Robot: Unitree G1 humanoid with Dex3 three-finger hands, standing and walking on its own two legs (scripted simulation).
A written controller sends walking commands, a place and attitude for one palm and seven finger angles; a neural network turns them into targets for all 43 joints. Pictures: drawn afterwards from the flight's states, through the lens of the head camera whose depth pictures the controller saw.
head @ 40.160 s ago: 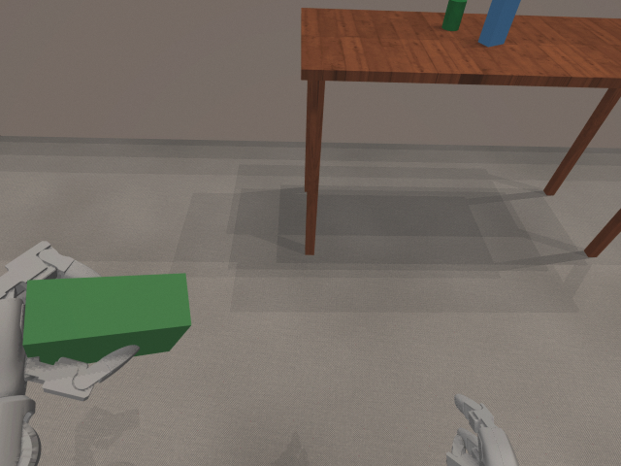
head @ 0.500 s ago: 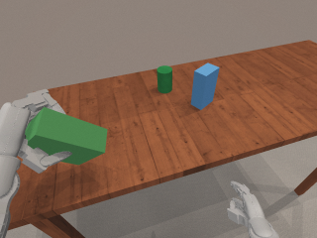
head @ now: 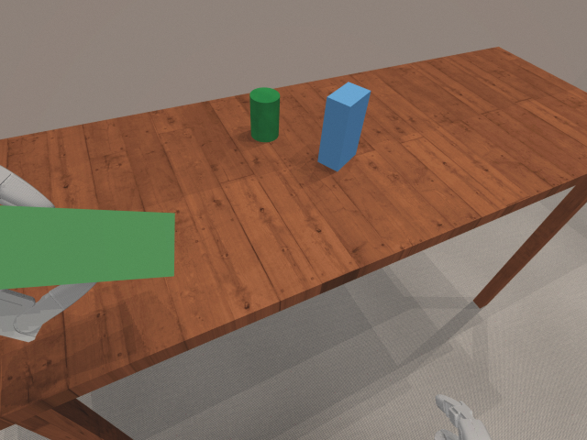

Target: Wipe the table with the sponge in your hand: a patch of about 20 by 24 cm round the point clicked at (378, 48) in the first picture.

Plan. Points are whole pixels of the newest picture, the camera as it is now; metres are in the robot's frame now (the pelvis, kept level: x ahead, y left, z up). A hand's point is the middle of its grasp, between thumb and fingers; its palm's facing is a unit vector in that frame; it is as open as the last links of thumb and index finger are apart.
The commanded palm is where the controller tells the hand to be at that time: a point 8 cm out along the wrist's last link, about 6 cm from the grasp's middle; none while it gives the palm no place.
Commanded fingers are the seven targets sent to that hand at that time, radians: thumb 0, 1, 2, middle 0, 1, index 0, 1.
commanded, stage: step back with the hand held close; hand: left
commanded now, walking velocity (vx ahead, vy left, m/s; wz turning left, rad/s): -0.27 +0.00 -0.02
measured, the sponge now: (103, 244) +0.24 +0.19 +0.22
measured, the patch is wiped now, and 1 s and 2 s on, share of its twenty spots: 0.90 0.90 0.90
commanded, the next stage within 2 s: stop stepping back and stand still in 0.90 s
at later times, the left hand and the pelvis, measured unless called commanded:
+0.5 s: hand out of the picture +0.15 +0.24 +0.26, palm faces +0.47 -0.81 -0.36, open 9.6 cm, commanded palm +0.10 +0.29 +0.28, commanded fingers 0.00 0.10 1.30 -1.20 -1.60 -1.20 -1.60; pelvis -0.06 +0.01 -0.01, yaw +0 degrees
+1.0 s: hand out of the picture +0.10 +0.25 +0.26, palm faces +0.32 -0.90 -0.31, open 9.6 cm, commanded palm +0.04 +0.29 +0.28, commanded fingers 0.00 0.10 1.30 -1.20 -1.60 -1.20 -1.60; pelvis -0.16 +0.04 +0.01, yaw -7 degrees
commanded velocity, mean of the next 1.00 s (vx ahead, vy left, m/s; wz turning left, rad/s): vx -0.37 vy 0.00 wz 0.03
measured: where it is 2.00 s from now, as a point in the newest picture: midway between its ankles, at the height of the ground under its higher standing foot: outside the picture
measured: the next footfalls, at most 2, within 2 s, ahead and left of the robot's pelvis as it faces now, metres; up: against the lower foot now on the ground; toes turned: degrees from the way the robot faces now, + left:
right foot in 0.70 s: -0.13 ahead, -0.16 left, +0.00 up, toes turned -2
left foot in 0.84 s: +0.00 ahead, +0.07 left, +0.00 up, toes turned -6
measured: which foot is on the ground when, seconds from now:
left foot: down 0.00-0.72, up 0.74-0.82, down 0.84-1.00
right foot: down 0.00-0.44, up 0.46-0.68, down 0.70-0.84, up 0.86-1.00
